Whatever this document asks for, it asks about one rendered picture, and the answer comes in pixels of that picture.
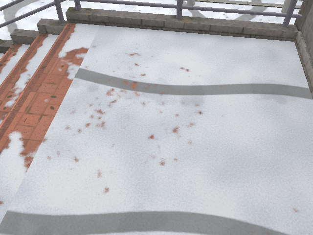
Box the stairs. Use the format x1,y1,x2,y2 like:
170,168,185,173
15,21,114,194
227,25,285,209
0,33,59,124

